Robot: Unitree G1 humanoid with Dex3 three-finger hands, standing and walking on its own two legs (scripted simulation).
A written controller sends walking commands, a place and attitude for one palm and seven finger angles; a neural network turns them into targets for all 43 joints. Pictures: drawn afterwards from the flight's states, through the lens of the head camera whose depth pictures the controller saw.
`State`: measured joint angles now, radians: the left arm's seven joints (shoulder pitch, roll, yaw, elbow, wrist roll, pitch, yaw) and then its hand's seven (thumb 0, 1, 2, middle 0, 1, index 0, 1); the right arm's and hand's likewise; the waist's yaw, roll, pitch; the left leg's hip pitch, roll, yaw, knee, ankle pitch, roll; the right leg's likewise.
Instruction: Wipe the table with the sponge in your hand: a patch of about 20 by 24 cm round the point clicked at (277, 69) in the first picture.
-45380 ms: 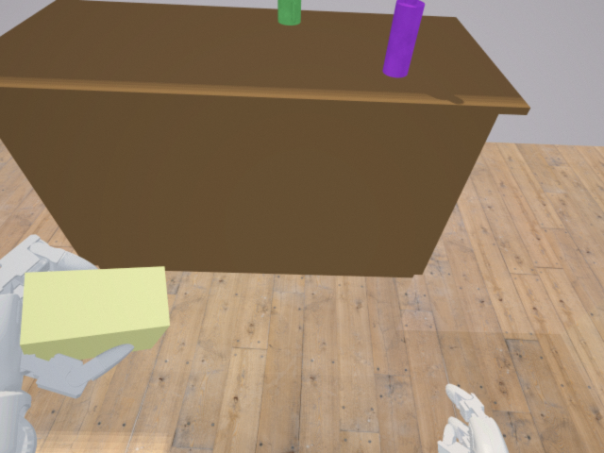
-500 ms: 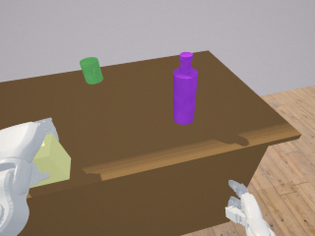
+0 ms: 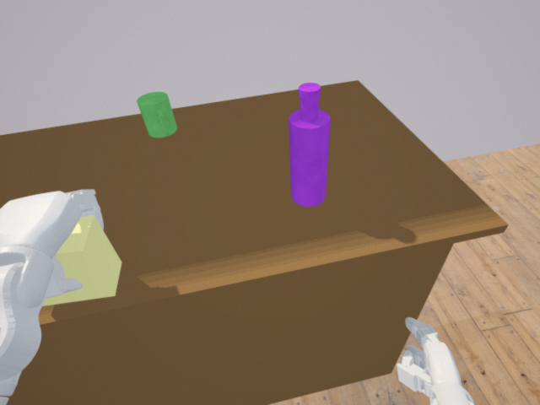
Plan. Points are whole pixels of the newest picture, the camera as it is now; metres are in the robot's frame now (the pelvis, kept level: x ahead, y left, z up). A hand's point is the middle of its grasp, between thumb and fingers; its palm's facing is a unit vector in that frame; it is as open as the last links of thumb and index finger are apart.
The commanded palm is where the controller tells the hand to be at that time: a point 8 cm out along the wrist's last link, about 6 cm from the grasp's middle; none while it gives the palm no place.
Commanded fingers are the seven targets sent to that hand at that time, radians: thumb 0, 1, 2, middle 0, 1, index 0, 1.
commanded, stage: lift the sponge slowly off the table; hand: left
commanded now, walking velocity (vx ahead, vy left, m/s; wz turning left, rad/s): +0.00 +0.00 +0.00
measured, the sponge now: (73, 269) +0.22 +0.34 +0.11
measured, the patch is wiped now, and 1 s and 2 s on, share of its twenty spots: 1.00 1.00 1.00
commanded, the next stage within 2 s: bring the sponge back beside the body in 1.18 s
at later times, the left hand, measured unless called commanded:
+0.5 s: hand (61, 214) +0.25 +0.34 +0.19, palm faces +0.11 -0.02 -0.99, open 10.2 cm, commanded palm +0.20 +0.33 +0.27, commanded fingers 0.00 0.10 1.30 -1.20 -1.60 -1.20 -1.60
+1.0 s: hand (35, 201) +0.24 +0.34 +0.23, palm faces +0.14 +0.00 -0.99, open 10.2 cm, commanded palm +0.19 +0.34 +0.31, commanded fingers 0.00 0.10 1.30 -1.20 -1.60 -1.20 -1.60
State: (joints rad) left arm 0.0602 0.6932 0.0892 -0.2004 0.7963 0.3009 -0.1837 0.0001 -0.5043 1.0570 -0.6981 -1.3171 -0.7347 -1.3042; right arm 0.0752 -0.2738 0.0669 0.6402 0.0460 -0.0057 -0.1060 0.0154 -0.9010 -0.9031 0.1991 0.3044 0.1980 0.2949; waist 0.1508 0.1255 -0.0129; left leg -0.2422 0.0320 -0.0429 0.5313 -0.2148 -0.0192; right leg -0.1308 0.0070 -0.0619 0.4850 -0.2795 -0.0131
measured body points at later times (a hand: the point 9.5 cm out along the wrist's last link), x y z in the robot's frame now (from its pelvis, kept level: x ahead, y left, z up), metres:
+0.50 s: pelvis -0.01 +0.01 +0.00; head -0.03 -0.02 +0.45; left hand +0.24 +0.33 +0.25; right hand +0.25 -0.17 -0.07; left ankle +0.05 +0.13 -0.74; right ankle -0.01 -0.11 -0.74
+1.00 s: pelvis -0.01 +0.02 +0.00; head -0.04 -0.02 +0.45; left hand +0.23 +0.34 +0.28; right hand +0.26 -0.16 -0.06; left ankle +0.05 +0.13 -0.74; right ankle -0.01 -0.11 -0.74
